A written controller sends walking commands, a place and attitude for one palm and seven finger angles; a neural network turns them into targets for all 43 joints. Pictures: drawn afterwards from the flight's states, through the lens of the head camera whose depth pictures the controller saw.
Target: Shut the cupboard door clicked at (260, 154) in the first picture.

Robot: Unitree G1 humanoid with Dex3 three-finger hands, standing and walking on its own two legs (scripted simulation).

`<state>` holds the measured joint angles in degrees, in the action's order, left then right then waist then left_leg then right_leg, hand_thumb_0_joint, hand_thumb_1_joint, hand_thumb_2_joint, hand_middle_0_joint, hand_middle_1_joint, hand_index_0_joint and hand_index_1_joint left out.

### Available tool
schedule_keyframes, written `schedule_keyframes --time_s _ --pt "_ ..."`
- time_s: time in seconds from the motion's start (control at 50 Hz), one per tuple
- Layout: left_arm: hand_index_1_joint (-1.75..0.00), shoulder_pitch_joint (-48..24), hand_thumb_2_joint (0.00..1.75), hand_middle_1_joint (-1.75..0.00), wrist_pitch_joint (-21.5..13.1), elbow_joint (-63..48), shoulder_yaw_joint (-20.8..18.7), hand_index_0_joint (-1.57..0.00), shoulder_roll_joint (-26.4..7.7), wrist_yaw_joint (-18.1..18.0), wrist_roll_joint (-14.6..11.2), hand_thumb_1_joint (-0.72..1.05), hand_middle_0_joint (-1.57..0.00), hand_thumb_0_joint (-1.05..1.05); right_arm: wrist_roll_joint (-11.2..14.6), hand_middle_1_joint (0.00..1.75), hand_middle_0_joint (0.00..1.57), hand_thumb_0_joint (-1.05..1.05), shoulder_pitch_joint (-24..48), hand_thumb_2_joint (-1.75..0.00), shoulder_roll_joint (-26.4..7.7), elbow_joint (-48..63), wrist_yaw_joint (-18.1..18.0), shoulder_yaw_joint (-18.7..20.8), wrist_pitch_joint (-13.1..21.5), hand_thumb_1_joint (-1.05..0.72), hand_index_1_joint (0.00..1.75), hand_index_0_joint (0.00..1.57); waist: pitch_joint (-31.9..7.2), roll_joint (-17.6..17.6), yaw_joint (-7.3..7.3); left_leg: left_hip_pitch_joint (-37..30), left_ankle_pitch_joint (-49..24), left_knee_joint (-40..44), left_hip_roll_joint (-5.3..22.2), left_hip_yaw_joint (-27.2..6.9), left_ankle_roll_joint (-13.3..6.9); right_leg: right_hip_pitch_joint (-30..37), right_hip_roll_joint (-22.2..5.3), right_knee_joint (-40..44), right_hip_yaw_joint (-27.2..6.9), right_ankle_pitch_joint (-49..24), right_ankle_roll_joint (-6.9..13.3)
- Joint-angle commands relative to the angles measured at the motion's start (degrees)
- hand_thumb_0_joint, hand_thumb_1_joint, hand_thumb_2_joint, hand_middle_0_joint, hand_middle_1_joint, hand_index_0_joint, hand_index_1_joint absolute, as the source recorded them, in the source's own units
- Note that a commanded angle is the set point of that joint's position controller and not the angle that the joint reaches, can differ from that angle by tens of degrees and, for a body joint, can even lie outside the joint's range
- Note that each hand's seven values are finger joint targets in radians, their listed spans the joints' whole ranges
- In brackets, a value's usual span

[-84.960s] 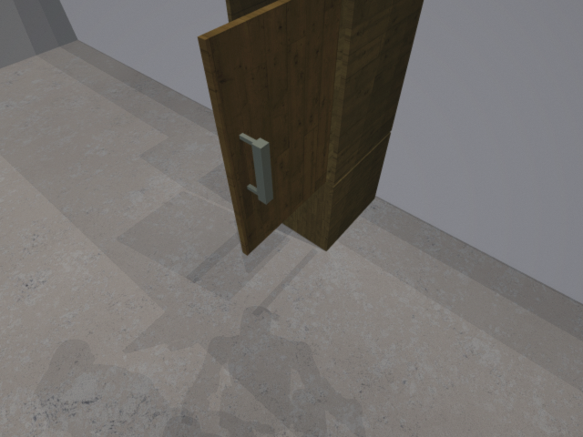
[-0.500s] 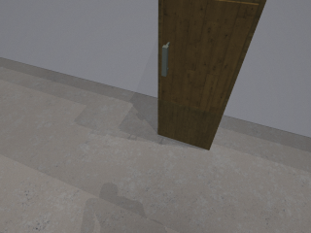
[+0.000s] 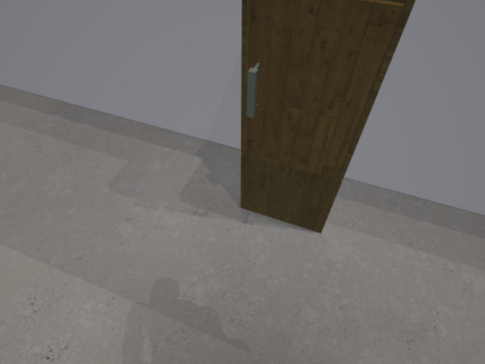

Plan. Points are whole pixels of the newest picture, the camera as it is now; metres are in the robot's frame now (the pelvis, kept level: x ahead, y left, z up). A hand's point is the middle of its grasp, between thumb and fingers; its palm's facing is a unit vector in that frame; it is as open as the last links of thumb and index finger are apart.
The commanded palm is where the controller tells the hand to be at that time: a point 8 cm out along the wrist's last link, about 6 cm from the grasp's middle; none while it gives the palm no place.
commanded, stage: look to check the result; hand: left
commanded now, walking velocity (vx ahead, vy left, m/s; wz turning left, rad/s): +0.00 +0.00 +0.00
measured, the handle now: (254, 90) +0.89 +0.01 -0.04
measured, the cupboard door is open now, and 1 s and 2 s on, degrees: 0 0 0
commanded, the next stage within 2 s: stand and wait in 0.36 s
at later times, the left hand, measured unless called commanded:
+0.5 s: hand out of the picture +0.06 +0.20 -0.17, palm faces +0.01 -0.97 -0.26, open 7.4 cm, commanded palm none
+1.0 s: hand out of the picture +0.07 +0.19 -0.16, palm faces +0.02 -0.96 -0.28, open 7.4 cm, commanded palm none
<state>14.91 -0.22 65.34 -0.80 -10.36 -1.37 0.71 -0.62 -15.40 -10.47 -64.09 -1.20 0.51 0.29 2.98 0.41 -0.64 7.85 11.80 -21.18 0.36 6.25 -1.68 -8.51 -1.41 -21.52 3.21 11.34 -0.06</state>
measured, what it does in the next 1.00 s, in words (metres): stands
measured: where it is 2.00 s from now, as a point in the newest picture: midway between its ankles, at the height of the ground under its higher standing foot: outside the picture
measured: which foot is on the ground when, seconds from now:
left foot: down 0.00-1.00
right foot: down 0.00-1.00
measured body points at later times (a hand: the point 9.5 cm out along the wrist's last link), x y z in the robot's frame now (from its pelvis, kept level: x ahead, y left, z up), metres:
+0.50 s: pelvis +0.02 -0.01 +0.00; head +0.03 -0.01 +0.45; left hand +0.06 +0.25 -0.15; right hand +0.06 -0.27 -0.15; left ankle +0.00 +0.10 -0.75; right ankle +0.00 -0.12 -0.75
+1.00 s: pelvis +0.03 -0.02 +0.00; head +0.05 -0.03 +0.45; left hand +0.07 +0.24 -0.14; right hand +0.07 -0.28 -0.15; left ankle +0.00 +0.10 -0.75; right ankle +0.00 -0.12 -0.75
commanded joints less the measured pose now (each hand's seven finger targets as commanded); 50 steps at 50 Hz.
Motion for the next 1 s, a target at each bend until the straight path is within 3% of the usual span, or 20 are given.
schedule_keyframes --time_s 0.0,0.42,0.98 --pt "-0.30 1.93 0.90 -0.30 -1.15 -1.75 -1.40 -0.20 -8.04 -0.35 0.13 0.90 -0.20 0.00 -0.09 0.30 0.20 0.00 -1.68 -0.90 -8.06 1.79 -0.63 1.15 0.74 -0.90 0.30 0.20 0.17 -0.29 0.21 0.49 -5.00 4.87 6.39 -7.26 -0.34 -0.65 -4.85 4.28 -5.58 -5.11 2.10" --pt "-0.30 -1.91 0.90 -0.30 -1.57 -2.51 -1.76 -0.20 -12.19 -0.09 0.08 0.90 -0.20 0.00 -0.06 0.30 0.20 0.00 3.22 -0.90 -11.87 2.31 -0.36 1.11 0.85 -0.90 0.30 0.20 -1.81 -0.19 0.38 -2.20 -9.90 5.29 6.97 -7.33 0.09 2.69 -5.68 5.37 -5.38 -11.41 2.32" --pt "-0.30 -3.28 0.90 -0.30 -1.64 -2.47 -1.84 -0.20 -13.45 -0.11 -0.10 0.90 -0.20 0.00 -0.17 0.30 0.20 0.00 4.32 -0.90 -13.15 2.10 -0.58 1.06 0.70 -0.90 0.30 0.20 -3.10 -0.20 0.28 -4.37 -12.84 5.21 7.36 -6.88 0.58 4.78 -6.07 5.60 -5.44 -16.78 2.73"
